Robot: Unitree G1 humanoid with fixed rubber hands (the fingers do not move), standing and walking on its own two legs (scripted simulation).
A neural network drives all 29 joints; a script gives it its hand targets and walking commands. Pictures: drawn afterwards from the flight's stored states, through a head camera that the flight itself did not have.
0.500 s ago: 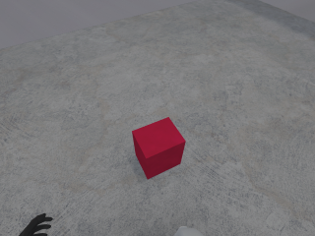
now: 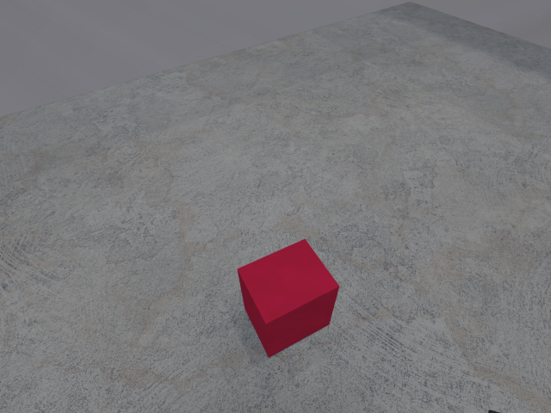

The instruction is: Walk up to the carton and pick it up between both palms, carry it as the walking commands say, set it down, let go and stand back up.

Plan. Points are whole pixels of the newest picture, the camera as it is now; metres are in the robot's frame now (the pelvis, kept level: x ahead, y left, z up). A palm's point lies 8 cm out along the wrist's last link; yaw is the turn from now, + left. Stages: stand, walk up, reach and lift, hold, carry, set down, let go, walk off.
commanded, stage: walk up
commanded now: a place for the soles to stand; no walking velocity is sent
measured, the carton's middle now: (286, 298) +0.59 -0.04 -0.59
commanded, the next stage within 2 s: none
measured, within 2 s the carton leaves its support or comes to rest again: neither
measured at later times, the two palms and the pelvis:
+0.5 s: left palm out of the picture +0.15 +0.35 -0.06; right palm out of the picture +0.12 -0.28 -0.08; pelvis +0.02 +0.04 +0.02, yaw +0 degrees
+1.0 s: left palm out of the picture +0.10 +0.35 -0.06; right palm out of the picture +0.12 -0.28 -0.07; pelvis +0.02 +0.03 +0.04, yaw +2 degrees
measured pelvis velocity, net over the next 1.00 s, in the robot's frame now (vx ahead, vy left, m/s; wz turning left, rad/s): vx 0.02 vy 0.03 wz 0.03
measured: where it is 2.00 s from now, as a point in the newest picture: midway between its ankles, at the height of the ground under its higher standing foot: outside the picture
